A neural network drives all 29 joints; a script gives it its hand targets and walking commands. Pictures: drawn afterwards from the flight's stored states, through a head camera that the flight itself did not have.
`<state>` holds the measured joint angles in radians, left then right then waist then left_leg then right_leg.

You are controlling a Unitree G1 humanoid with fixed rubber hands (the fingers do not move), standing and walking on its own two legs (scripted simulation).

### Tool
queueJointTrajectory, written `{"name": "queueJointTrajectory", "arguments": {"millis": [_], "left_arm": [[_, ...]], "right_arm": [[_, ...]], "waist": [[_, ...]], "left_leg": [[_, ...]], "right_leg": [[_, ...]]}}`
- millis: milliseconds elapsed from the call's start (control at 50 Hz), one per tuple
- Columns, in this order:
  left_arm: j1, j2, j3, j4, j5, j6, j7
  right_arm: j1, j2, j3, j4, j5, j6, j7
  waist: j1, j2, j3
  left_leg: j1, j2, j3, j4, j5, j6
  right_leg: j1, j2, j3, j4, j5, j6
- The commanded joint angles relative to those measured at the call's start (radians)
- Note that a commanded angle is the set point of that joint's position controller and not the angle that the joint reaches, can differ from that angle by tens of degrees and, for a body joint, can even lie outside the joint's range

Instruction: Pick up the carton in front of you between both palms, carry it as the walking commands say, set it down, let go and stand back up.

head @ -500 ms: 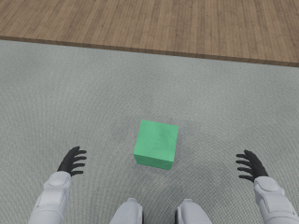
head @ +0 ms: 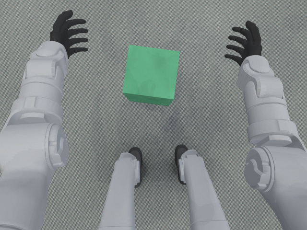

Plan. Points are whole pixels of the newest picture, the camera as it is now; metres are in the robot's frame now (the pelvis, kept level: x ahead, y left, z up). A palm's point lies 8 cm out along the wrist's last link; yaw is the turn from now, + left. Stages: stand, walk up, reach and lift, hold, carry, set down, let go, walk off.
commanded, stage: reach and lift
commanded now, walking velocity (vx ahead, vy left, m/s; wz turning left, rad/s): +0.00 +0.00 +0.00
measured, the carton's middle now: (151, 79) +0.56 +0.01 -0.53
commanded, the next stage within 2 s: none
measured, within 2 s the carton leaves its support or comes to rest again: leaves its support in 2.00 s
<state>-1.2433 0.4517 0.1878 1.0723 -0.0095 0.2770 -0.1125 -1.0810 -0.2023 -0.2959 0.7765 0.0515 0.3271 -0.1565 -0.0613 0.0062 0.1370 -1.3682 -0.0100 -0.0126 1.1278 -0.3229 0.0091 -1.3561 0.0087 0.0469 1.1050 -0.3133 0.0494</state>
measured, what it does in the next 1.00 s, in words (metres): lowers itself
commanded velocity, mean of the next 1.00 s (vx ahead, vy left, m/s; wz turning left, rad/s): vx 0.00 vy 0.00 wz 0.00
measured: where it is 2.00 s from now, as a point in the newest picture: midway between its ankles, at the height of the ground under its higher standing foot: (159, 173)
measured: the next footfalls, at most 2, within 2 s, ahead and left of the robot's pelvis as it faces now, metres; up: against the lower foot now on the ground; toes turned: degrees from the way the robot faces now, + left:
none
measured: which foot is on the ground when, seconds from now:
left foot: down 0.00-1.00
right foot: down 0.00-1.00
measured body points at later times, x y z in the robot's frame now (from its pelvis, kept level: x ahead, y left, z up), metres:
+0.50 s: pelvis +0.03 +0.00 -0.04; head +0.39 +0.01 +0.23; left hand +0.60 +0.19 -0.20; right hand +0.54 -0.19 -0.20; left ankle +0.09 +0.11 -0.62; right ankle +0.10 -0.14 -0.62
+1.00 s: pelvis -0.03 +0.00 -0.26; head +0.36 +0.01 -0.05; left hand +0.60 +0.19 -0.43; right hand +0.54 -0.19 -0.44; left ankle +0.09 +0.11 -0.62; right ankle +0.09 -0.14 -0.62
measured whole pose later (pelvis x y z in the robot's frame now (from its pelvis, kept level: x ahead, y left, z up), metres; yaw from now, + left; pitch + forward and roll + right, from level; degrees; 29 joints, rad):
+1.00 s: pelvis -0.03 +0.00 -0.26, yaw -3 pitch +38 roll -4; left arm -1.78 0.58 0.01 1.27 -0.11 0.17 -0.02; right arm -1.57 -0.25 -0.29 1.02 0.15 0.18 -0.18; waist -0.06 -0.04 0.45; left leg -2.22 -0.03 -0.06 2.09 -0.53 -0.01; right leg -2.19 0.07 0.03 2.04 -0.52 0.09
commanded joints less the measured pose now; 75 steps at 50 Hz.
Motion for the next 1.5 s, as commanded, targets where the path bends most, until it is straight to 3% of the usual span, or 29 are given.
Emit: {"name": "queueJointTrajectory", "arguments": {"millis": [0,120,200,240,260,360,380,400,420,520,540,620,640,740,760,820,860,880,980,1000,1040,1080,1100,1160,1200,1260,1360,1460,1480], "left_arm": [[-0.453,0.209,0.041,-0.075,0.038,-0.031,-0.018],[-0.457,0.104,0.072,-0.130,0.093,-0.073,0.001],[-0.452,0.079,0.118,-0.144,0.138,-0.109,0.008],[-0.468,0.062,0.132,-0.094,0.180,-0.123,0.009],[-0.441,0.022,0.129,-0.077,0.172,-0.122,0.009],[-0.404,0.037,0.158,-0.034,0.177,-0.144,0.009],[-0.375,0.037,0.173,0.005,0.189,-0.148,0.019],[-0.371,0.017,0.176,0.022,0.196,-0.150,0.025],[-0.407,0.042,0.184,0.019,0.216,-0.152,0.029],[-0.409,0.053,0.139,0.021,0.120,-0.170,0.066],[-0.435,0.070,0.111,0.020,0.080,-0.174,0.073],[-0.516,0.154,0.001,-0.055,0.002,-0.179,0.100],[-0.571,0.158,-0.047,-0.097,-0.048,-0.178,0.103],[-0.756,0.215,-0.127,-0.070,-0.138,-0.144,0.114],[-0.780,0.269,-0.111,-0.104,-0.130,-0.146,0.121],[-0.798,0.280,-0.148,0.059,-0.108,-0.123,0.120],[-0.865,0.248,-0.179,0.081,-0.126,-0.118,0.106],[-0.864,0.257,-0.170,0.141,-0.091,-0.114,0.093],[-0.829,0.211,-0.182,0.174,-0.091,-0.150,0.089],[-0.852,0.223,-0.191,0.159,-0.119,-0.159,0.090],[-0.888,0.246,-0.196,0.125,-0.139,-0.177,0.099],[-0.907,0.254,-0.261,0.139,-0.185,-0.190,0.107],[-0.906,0.268,-0.249,0.111,-0.173,-0.199,0.115],[-0.905,0.253,-0.276,0.117,-0.191,-0.213,0.126],[-0.897,0.239,-0.295,0.117,-0.217,-0.213,0.131],[-0.817,0.200,-0.278,0.174,-0.184,-0.185,0.119],[-0.788,0.171,-0.239,0.139,-0.172,-0.195,0.111],[-0.829,0.173,-0.243,0.153,-0.154,-0.195,0.124],[-0.833,0.166,-0.263,0.133,-0.190,-0.198,0.125]], "right_arm": [[-0.332,-0.066,-0.094,-0.107,-0.059,-0.020,-0.033],[-0.278,-0.037,-0.153,-0.190,-0.089,-0.108,-0.002],[-0.265,0.018,-0.181,-0.150,-0.107,-0.162,0.022],[-0.301,0.045,-0.148,-0.129,-0.076,-0.165,0.023],[-0.274,0.028,-0.175,-0.087,-0.103,-0.166,0.028],[-0.251,0.017,-0.233,-0.075,-0.191,-0.196,0.020],[-0.243,0.042,-0.225,-0.025,-0.182,-0.195,0.030],[-0.243,0.063,-0.226,-0.028,-0.189,-0.200,0.033],[-0.241,0.053,-0.218,-0.027,-0.175,-0.203,0.035],[-0.260,0.010,-0.180,0.025,-0.146,-0.220,0.021],[-0.342,0.007,-0.147,-0.065,-0.114,-0.231,0.016],[-0.405,-0.069,-0.108,-0.080,-0.040,-0.220,-0.012],[-0.408,-0.079,-0.079,-0.099,-0.026,-0.218,-0.020],[-0.611,-0.135,0.001,-0.055,0.074,-0.183,-0.034],[-0.602,-0.149,-0.008,-0.086,0.091,-0.175,-0.041],[-0.676,-0.155,0.028,0.064,0.118,-0.150,-0.038],[-0.729,-0.154,0.028,0.135,0.121,-0.152,-0.028],[-0.737,-0.147,0.009,0.172,0.117,-0.145,-0.023],[-0.744,-0.200,-0.014,0.234,0.058,-0.197,-0.023],[-0.742,-0.188,0.005,0.234,0.057,-0.208,-0.021],[-0.801,-0.201,0.038,0.207,0.110,-0.235,-0.022],[-0.801,-0.226,0.033,0.250,0.094,-0.248,-0.027],[-0.821,-0.213,0.057,0.212,0.117,-0.249,-0.029],[-0.795,-0.159,0.111,0.202,0.177,-0.267,-0.039],[-0.776,-0.155,0.098,0.217,0.185,-0.266,-0.038],[-0.712,-0.173,0.081,0.301,0.202,-0.245,-0.026],[-0.698,-0.169,0.050,0.278,0.133,-0.268,-0.020],[-0.745,-0.147,0.051,0.292,0.136,-0.264,-0.028],[-0.779,-0.151,0.062,0.231,0.147,-0.270,-0.030]], "waist": [[-0.024,0.052,-1.099],[-0.025,0.123,-1.268],[-0.033,0.149,-1.201],[0.020,0.188,-1.108],[-0.014,0.165,-1.069],[-0.045,0.086,-1.079],[0.006,0.089,-1.022],[-0.016,0.043,-1.022],[0.003,0.107,-1.027],[-0.008,0.094,-1.061],[0.004,0.050,-1.126],[0.011,0.106,-1.236],[-0.019,0.097,-1.322],[-0.020,0.083,-1.320],[0.018,0.108,-1.410],[0.029,0.114,-1.173],[-0.013,0.121,-1.077],[0.011,0.117,-0.985],[-0.025,0.125,-0.954],[-0.057,0.075,-0.918],[-0.024,0.104,-0.944],[-0.077,0.092,-0.973],[-0.037,0.074,-0.961],[-0.005,0.081,-1.032],[-0.019,0.103,-1.027],[0.022,0.152,-0.904],[-0.032,0.079,-0.927],[-0.010,0.084,-0.873],[-0.037,0.082,-0.923]], "left_leg": [[0.518,-0.044,0.040,-0.096,0.133,-0.017],[0.774,-0.051,-0.018,-0.069,0.594,-0.027],[0.689,-0.031,-0.033,-0.036,0.712,-0.027],[0.629,-0.028,-0.030,-0.020,0.649,-0.025],[0.543,-0.030,-0.028,-0.037,0.591,-0.036],[0.325,-0.045,-0.023,0.036,0.474,-0.035],[0.251,-0.047,-0.019,0.057,0.476,-0.034],[0.267,-0.048,-0.033,0.103,0.460,-0.021],[0.268,-0.042,-0.014,0.153,0.443,-0.030],[0.086,-0.034,-0.009,0.354,0.428,-0.043],[0.066,-0.031,-0.008,0.390,0.431,-0.033],[0.072,-0.019,0.016,0.542,0.398,-0.044],[0.092,-0.018,0.010,0.558,0.362,-0.044],[0.036,-0.018,0.045,0.684,0.207,-0.042],[0.083,-0.017,0.057,0.707,0.207,-0.041],[-0.038,-0.004,0.045,0.725,0.031,-0.031],[-0.078,0.009,0.027,0.738,-0.065,-0.034],[-0.093,0.011,0.018,0.748,-0.093,-0.027],[-0.125,0.012,0.001,0.849,0.033,-0.038],[-0.164,0.007,-0.016,0.848,0.030,-0.025],[-0.152,0.025,-0.009,0.877,0.090,-0.032],[-0.121,0.020,-0.026,0.910,0.087,-0.027],[-0.152,0.020,-0.025,0.904,0.103,-0.026],[-0.098,0.019,-0.019,0.942,0.195,-0.020],[-0.108,0.016,-0.025,0.939,0.187,-0.023],[-0.134,0.014,-0.014,0.934,0.106,-0.026],[-0.157,0.005,-0.027,0.938,0.141,-0.026],[-0.225,-0.001,-0.016,0.932,0.075,-0.025],[-0.179,0.005,-0.018,0.931,0.092,-0.028]], "right_leg": [[0.455,0.061,-0.112,-0.097,0.114,0.033],[0.294,0.087,-0.131,-0.114,0.377,0.033],[0.149,0.079,-0.099,-0.112,0.444,0.026],[0.051,0.073,-0.074,-0.111,0.393,0.028],[0.056,0.072,-0.097,-0.093,0.391,0.023],[0.114,0.074,-0.099,0.033,0.401,0.027],[0.053,0.074,-0.097,0.072,0.372,0.021],[-0.017,0.083,-0.119,0.118,0.328,0.037],[-0.063,0.079,-0.100,0.131,0.322,0.034],[-0.168,0.085,-0.103,0.340,0.326,0.034],[-0.118,0.089,-0.101,0.390,0.358,0.041],[-0.133,0.080,-0.100,0.514,0.334,0.036],[-0.078,0.082,-0.113,0.553,0.335,0.024],[-0.108,0.069,-0.138,0.656,0.167,0.033],[-0.070,0.069,-0.137,0.688,0.176,0.040],[-0.214,0.053,-0.145,0.728,0.008,0.038],[-0.232,0.040,-0.160,0.767,-0.071,0.036],[-0.292,0.045,-0.157,0.771,-0.116,0.038],[-0.288,0.039,-0.139,0.849,0.022,0.030],[-0.321,0.038,-0.138,0.853,0.030,0.031],[-0.295,0.040,-0.118,0.886,0.096,0.016],[-0.260,0.029,-0.140,0.919,0.104,0.026],[-0.277,0.024,-0.124,0.930,0.127,0.027],[-0.226,0.044,-0.123,0.956,0.225,0.033],[-0.235,0.042,-0.128,0.963,0.209,0.031],[-0.316,0.052,-0.131,0.950,0.103,0.021],[-0.263,0.059,-0.138,0.950,0.158,0.024],[-0.290,0.058,-0.124,0.941,0.110,0.015],[-0.247,0.059,-0.128,0.931,0.131,0.024]]}}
